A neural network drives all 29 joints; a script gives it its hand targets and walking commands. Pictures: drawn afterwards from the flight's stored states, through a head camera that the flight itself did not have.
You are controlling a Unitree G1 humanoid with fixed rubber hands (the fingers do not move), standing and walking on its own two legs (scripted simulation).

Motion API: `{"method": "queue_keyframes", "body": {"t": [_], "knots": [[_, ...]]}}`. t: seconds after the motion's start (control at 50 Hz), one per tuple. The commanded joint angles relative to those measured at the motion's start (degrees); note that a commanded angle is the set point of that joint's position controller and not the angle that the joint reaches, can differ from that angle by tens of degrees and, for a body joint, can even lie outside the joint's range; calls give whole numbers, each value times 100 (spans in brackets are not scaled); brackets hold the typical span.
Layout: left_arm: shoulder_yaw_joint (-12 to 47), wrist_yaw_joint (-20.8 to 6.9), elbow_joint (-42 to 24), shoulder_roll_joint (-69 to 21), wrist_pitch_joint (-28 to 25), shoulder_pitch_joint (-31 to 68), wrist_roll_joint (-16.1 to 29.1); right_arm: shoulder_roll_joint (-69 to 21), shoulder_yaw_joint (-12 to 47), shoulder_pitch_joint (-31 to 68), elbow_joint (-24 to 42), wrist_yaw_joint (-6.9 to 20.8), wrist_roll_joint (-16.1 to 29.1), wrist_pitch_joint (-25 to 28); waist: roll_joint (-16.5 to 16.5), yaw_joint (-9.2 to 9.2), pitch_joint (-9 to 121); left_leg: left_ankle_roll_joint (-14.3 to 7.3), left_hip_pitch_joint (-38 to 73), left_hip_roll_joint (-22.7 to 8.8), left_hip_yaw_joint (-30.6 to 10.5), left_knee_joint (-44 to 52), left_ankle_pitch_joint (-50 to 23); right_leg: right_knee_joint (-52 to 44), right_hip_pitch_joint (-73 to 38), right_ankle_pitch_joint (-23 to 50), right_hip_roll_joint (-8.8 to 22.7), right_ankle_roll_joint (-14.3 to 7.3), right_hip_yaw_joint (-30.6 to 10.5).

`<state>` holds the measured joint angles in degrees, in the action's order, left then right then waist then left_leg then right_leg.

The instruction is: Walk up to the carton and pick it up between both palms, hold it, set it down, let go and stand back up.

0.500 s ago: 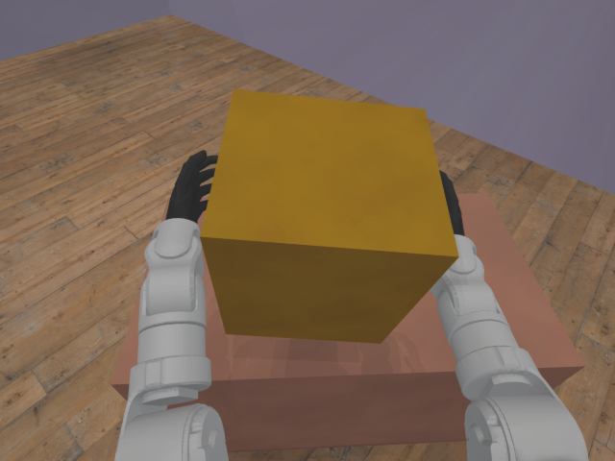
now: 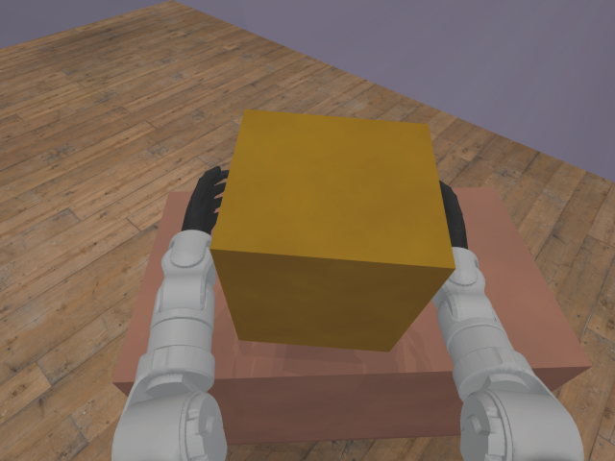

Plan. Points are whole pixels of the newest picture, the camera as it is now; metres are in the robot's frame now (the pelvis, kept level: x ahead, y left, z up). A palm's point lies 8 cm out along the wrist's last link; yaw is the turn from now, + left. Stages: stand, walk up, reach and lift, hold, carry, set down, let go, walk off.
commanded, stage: set down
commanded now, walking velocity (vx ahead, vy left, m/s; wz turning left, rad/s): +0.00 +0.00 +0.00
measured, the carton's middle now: (324, 242) +0.40 -0.02 +0.05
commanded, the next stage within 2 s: none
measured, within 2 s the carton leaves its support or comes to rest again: rests again in 1.94 s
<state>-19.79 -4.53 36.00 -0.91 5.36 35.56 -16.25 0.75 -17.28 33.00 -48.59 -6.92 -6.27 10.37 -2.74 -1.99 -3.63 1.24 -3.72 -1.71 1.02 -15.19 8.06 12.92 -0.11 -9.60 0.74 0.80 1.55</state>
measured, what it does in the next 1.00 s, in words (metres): stands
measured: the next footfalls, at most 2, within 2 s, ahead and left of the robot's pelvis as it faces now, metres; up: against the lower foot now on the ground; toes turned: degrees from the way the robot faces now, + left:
none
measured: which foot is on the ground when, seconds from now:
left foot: down 0.00-1.00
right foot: down 0.00-1.00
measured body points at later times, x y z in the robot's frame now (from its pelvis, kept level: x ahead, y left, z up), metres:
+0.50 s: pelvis +0.00 +0.00 +0.00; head +0.04 +0.02 +0.45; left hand +0.42 +0.14 +0.07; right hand +0.38 -0.20 +0.05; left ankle +0.01 +0.13 -0.75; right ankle -0.03 -0.12 -0.75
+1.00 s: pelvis +0.01 +0.00 +0.00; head +0.08 +0.02 +0.44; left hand +0.44 +0.14 +0.03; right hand +0.38 -0.20 +0.02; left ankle +0.01 +0.13 -0.75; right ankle -0.03 -0.12 -0.75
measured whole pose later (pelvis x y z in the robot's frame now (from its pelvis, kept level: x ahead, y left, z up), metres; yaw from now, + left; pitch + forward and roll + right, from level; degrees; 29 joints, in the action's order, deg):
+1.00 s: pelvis +0.01 +0.00 +0.00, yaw +0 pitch +9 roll -1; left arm -22.2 -2.9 65.3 4.3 -16.2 44.5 -16.7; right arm -3.0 -31.6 35.8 -57.2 -6.7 -18.9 21.1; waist -1.4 -3.3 1.2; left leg 1.1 -18.7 -2.0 1.4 -17.4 7.8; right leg 14.3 14.7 -8.8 0.6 0.9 1.3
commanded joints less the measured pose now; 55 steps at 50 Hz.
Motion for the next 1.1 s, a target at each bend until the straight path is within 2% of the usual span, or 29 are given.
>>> {"method": "queue_keyframes", "body": {"t": [0.0, 0.18, 0.32, 0.56, 0.78, 1.08], "knots": [[1914, -440, -161, -2727, -543, 2895, 102, -2874, 1764, 3303, 1044, 809, -355, 641, 174, 52, 2751, 153, 857, 270, 499, -173, -1810, 195, -547, 2318, -225, 192, 409], [1745, -382, 515, -2786, -1018, 3151, 38, -2947, 1286, 3259, 523, 866, -718, 887, 265, -27, 2877, 205, 854, 212, 542, -181, -1837, 123, -204, 2053, -237, 146, 457], [1508, -346, 1022, -2728, -1374, 3325, -63, -3042, 1013, 3302, 253, 908, -992, 1035, 270, -12, 3008, 198, 743, 190, 571, -186, -1826, 132, -60, 2005, -228, 140, 453], [1145, -320, 1658, -2569, -1892, 3505, -221, -3270, 774, 3208, -38, 934, -1414, 1189, 215, 14, 3274, 150, 398, 181, 602, -226, -1858, 280, -28, 2379, -172, 174, 387], [1119, -297, 2128, -2544, -2324, 3702, -238, -3460, 618, 3146, -357, 888, -1649, 1387, 295, -102, 3703, 200, 153, 136, 519, -431, -2229, 466, 102, 2925, -140, 163, 371], [952, -258, 2838, -2479, -2761, 3985, -340, -3490, 232, 3218, -741, 910, -1945, 1586, 445, -184, 4031, 253, -105, 63, 404, -636, -2286, 550, 651, 2797, -139, 96, 408]]}}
